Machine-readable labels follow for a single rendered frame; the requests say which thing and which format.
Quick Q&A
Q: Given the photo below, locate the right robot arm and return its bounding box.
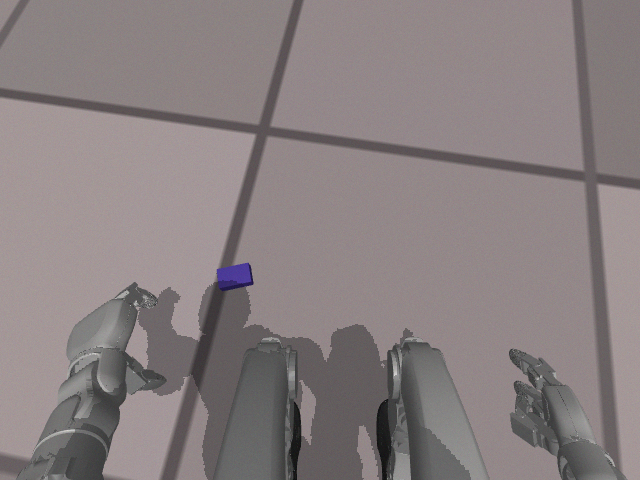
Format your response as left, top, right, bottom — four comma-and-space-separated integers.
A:
557, 442, 627, 480

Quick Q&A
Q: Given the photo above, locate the right robot hand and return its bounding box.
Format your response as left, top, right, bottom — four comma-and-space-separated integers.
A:
509, 349, 597, 457

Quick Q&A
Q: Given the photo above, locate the small box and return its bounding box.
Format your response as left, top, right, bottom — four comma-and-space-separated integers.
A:
217, 263, 254, 291

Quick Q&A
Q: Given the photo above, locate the left robot hand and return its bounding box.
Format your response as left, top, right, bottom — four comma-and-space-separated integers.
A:
66, 282, 167, 395

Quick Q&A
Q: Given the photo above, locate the left robot arm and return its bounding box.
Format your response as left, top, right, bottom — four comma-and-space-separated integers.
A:
16, 348, 127, 480

